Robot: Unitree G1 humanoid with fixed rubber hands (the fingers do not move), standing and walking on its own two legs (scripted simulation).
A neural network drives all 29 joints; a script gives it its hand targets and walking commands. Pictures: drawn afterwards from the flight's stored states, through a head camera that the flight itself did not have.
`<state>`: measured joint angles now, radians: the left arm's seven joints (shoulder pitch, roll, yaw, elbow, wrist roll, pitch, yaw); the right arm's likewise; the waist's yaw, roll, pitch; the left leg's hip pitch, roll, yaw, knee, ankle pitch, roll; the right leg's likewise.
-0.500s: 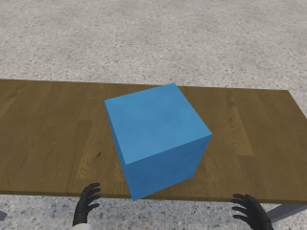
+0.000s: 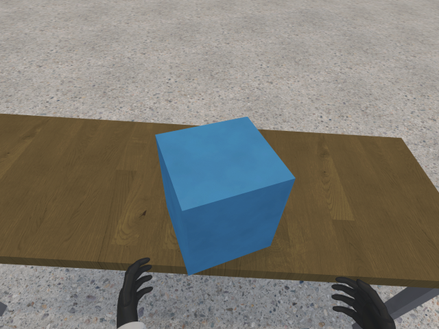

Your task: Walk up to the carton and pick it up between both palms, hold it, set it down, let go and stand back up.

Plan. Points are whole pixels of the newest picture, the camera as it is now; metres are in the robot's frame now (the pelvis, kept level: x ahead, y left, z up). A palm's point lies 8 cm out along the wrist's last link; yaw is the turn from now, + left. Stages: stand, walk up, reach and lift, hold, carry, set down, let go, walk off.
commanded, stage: reach and lift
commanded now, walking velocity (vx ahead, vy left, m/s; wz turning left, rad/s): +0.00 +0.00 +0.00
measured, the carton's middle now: (218, 195) +0.40 +0.04 +0.00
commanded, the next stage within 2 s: none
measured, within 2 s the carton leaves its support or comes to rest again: neither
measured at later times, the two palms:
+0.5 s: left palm (126, 275) +0.20 +0.19 +0.01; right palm (363, 280) +0.23 -0.23 +0.00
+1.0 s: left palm (122, 249) +0.23 +0.19 +0.05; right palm (359, 243) +0.28 -0.22 +0.05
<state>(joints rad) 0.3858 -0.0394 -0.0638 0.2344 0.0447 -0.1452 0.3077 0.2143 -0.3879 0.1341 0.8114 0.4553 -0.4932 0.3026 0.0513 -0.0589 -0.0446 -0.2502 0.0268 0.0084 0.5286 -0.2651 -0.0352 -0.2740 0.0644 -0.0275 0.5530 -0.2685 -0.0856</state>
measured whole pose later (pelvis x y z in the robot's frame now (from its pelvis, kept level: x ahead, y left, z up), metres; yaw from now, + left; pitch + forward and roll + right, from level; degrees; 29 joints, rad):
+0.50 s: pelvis +0.02 +0.00 +0.01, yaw +0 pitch +0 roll +1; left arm 0.31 -0.03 -0.04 0.02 0.04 0.02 0.31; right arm 0.14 -0.40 0.13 0.59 0.47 -0.37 0.23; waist 0.06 -0.06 0.01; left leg -0.21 0.03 0.01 0.44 -0.24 -0.04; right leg -0.23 0.07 -0.02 0.45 -0.23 -0.09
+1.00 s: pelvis +0.02 +0.00 +0.01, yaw -1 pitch -1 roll +0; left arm 0.22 -0.03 0.02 -0.12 0.02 0.21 0.28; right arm 0.04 -0.42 0.12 0.40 0.46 -0.20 0.17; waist 0.07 -0.04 0.02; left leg -0.13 0.05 0.02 0.33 -0.19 -0.04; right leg -0.14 0.09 -0.01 0.32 -0.17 -0.09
